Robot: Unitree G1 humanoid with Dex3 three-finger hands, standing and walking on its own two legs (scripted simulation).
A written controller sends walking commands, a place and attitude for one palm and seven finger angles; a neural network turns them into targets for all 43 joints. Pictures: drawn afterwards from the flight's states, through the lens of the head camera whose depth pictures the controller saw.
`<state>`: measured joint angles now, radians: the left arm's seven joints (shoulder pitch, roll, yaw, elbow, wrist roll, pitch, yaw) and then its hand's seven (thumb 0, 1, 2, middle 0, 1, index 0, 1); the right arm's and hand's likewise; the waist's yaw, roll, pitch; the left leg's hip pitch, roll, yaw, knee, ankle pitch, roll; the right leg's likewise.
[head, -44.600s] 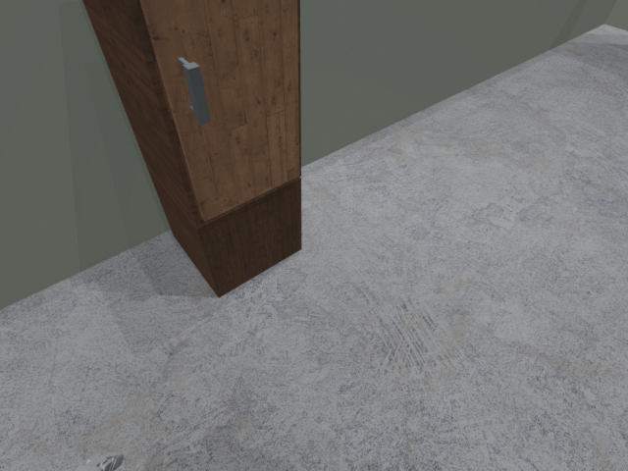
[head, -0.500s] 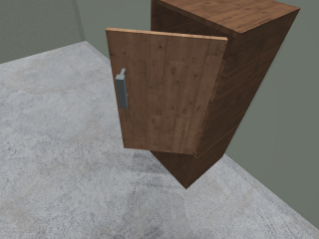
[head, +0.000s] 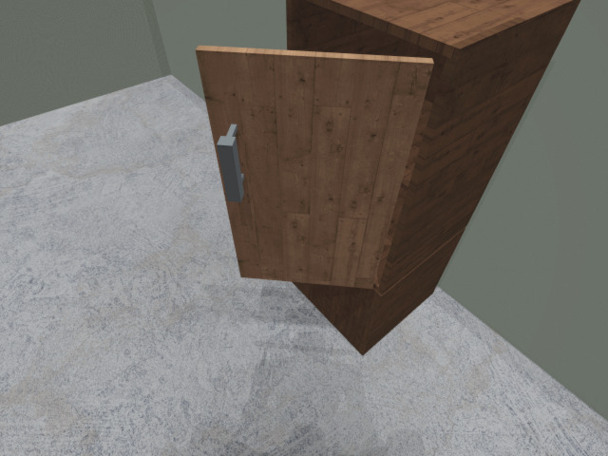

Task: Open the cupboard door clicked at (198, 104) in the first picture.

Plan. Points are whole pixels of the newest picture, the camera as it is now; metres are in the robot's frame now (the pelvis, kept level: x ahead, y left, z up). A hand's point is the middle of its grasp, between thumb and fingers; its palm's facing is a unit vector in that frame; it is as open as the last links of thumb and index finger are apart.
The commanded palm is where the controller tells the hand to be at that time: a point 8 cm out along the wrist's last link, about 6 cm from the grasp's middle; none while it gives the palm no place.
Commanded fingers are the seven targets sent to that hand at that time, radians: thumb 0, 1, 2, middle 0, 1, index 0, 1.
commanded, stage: come to a stop and stand still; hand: left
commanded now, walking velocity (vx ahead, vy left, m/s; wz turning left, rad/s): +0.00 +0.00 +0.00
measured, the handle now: (234, 163) +0.57 +0.17 +0.06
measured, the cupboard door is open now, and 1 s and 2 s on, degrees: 45 45 45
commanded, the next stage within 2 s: look again from close up in 0.82 s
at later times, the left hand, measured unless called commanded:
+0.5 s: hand out of the picture +0.01 +0.14 -0.17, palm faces +0.01 -0.98 -0.20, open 7.3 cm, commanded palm none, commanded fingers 0.00 0.90 0.90 -0.20 -0.30 -0.20 -0.30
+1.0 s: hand out of the picture +0.02 +0.12 -0.17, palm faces +0.02 -0.98 -0.19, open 7.3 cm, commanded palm none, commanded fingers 0.00 0.90 0.90 -0.20 -0.30 -0.20 -0.30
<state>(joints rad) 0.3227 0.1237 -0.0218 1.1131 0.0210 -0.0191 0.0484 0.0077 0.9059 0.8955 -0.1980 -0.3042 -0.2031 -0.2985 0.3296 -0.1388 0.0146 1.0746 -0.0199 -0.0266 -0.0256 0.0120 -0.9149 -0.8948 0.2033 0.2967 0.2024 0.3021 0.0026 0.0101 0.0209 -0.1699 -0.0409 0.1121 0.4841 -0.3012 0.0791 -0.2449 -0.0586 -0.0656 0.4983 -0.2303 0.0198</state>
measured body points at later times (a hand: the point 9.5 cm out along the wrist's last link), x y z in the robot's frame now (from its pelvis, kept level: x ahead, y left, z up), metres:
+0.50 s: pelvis +0.02 -0.03 +0.00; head +0.03 -0.04 +0.45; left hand +0.01 +0.19 -0.15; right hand +0.01 -0.24 -0.16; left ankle -0.02 +0.06 -0.74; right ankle +0.02 -0.14 -0.74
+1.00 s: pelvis +0.02 -0.05 +0.01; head +0.04 -0.05 +0.45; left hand +0.02 +0.17 -0.15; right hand +0.01 -0.26 -0.16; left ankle -0.02 +0.06 -0.74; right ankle +0.02 -0.14 -0.74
